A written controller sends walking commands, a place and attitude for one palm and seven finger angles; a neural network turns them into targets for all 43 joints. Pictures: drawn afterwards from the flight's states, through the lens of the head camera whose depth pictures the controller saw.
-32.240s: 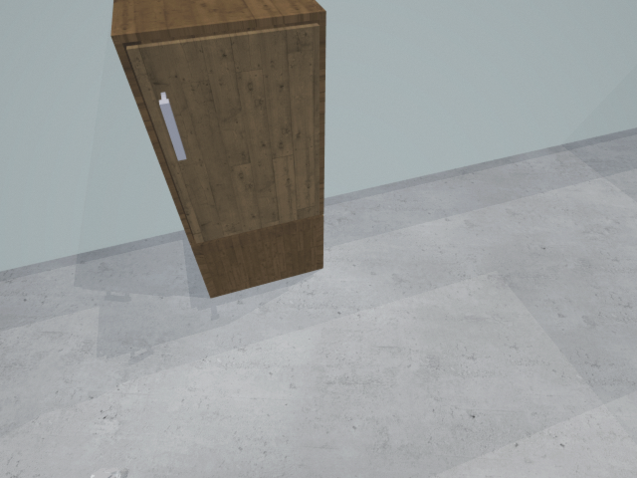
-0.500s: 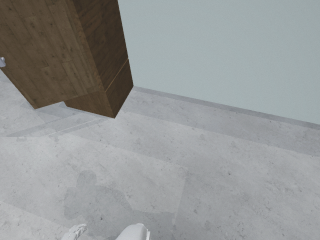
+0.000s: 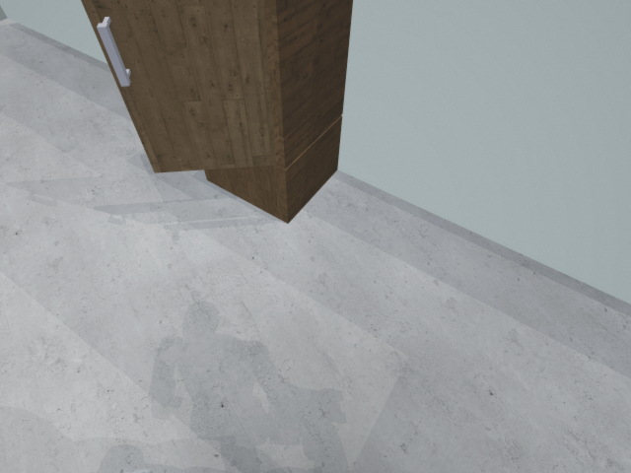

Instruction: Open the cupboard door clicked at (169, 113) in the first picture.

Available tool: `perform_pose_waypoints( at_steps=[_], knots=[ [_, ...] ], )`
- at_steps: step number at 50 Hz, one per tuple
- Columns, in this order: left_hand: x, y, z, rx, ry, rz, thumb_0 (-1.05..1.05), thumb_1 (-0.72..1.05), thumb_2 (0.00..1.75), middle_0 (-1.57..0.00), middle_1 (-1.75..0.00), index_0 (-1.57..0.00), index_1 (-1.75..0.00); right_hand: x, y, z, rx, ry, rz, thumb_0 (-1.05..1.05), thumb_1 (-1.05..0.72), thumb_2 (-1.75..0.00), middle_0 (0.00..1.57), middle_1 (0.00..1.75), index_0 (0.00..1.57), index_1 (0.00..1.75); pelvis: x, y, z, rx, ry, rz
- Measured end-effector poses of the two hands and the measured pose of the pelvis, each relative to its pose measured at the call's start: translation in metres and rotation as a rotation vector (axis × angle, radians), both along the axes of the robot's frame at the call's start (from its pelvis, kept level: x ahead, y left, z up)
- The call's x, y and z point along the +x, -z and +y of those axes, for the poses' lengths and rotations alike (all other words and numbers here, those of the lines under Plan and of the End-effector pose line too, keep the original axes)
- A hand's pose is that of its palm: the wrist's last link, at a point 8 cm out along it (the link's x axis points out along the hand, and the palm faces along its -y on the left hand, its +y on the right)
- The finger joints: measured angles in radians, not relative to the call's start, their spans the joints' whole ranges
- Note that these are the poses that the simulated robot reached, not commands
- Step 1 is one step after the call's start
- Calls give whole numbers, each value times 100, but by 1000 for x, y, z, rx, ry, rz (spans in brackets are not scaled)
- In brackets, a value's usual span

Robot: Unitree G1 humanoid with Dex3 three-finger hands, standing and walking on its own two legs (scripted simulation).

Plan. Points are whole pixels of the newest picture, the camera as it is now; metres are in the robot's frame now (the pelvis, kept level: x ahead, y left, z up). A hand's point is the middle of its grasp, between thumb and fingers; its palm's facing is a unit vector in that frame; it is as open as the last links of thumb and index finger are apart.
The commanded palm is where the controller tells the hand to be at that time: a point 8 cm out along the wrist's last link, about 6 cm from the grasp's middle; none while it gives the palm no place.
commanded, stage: turn to face it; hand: left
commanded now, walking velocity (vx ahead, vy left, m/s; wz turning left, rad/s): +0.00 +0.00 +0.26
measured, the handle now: (116, 52) +0.98 +0.56 -0.01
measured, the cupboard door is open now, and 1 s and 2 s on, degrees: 40 40 40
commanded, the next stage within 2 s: take the last steps up to it in 0.04 s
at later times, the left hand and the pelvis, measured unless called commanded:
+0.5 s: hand out of the picture +0.01 +0.23 -0.18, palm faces +0.20 -0.96 -0.18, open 7.4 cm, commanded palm none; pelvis +0.04 +0.04 +0.00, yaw +8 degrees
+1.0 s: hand (156, 421) +0.20 +0.25 -0.15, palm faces +0.27 -0.94 -0.22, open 7.1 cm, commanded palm none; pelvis +0.19 +0.06 +0.01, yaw +12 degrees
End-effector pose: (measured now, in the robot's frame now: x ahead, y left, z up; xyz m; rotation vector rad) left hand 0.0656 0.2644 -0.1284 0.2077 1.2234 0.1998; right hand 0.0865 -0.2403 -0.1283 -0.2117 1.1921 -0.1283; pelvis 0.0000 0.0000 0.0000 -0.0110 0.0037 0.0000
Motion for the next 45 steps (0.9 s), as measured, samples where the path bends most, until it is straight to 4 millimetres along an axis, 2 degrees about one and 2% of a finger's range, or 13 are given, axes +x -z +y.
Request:
perform_pose_waypoints(
  at_steps=[5, 9, 13, 16, 19, 22, 25, 28, 33, 38, 41, 43, 45],
  knots=[
    [-9, -1, -19, 16, -20, -28, 0, 91, 90, -19, -30, -20, -30, -1, 17, -11, 38, -2, 30, 1, -91, -90, 20, 29, 21, 30, 1, 7, -13, 20, -39, -9],
    [-25, -3, -32, -16, -54, -5, 0, 91, 90, -20, -30, -20, -30, 1, 11, -14, 32, -14, 63, 1, -91, -90, 20, 29, 20, 30, 3, 0, -13, 26, -68, -14],
    [-43, 2, -37, -63, -98, 25, 0, 91, 90, -20, -30, -20, -30, 7, 2, -8, 18, -45, 77, 1, -91, -90, 20, 29, 20, 30, 8, -5, -7, 31, -95, -7],
    [-60, 10, -32, -94, -145, 53, 0, 91, 90, -20, -30, -20, -30, 18, -3, 4, 4, -88, 77, 1, -91, -90, 20, 29, 20, 30, 13, -4, 2, 31, -118, -1],
    [-78, 24, -17, -118, -196, 98, 0, 91, 90, -20, -30, -20, -30, 32, -2, 19, -20, -128, 47, 1, -91, -90, 20, 29, 20, 30, 20, 4, 17, 17, -140, 5],
    [-83, 28, -1, -115, -209, 162, 1, 91, 90, -20, -30, -20, -30, 37, -2, 33, -32, -134, 24, 1, -91, -90, 20, 29, 20, 30, 27, 6, 28, 19, -137, 2],
    [-66, 20, 14, -102, -201, 160, 1, 91, 90, -20, -30, -20, -30, 29, -5, 45, -25, -125, 49, 1, -91, -90, 20, 29, 20, 30, 37, -1, 36, 14, -146, 5],
    [-34, 10, 26, -87, -188, 102, 1, 91, 90, -20, -30, -20, -30, 16, -4, 55, -6, -119, 112, 0, -91, -90, 20, 29, 20, 30, 50, -7, 41, 9, -157, 6],
    [35, -1, 34, -63, -144, -5, 1, 91, 90, -19, -30, -20, -30, -3, 4, 64, 34, -88, 228, 0, -91, -90, 20, 29, 20, 30, 76, -8, 46, 14, -164, -1],
    [109, -5, 29, -43, -86, -94, 1, 91, 90, -19, -30, -20, -30, -8, 19, 64, 67, -41, 322, 1, -91, -90, 20, 29, 21, 30, 111, 1, 43, 35, -160, -9],
    [138, -1, 24, -34, -89, -158, 0, 91, 90, -19, -30, -20, -30, 3, 30, 60, 75, -40, 368, 1, -91, -90, 20, 29, 21, 30, 131, 12, 40, 30, -185, -21],
    [141, -3, 21, -40, -115, -162, 0, 91, 90, -19, -30, -20, -30, 23, 29, 57, 66, -53, 374, 1, -91, -90, 20, 29, 20, 30, 142, 9, 42, 22, -201, -26],
    [136, -3, 18, -51, -145, -127, 0, 91, 90, -20, -30, -20, -30, 52, 24, 56, 54, -66, 347, 1, -91, -90, 20, 29, 20, 30, 154, 3, 45, 18, -209, -20]
  ],
)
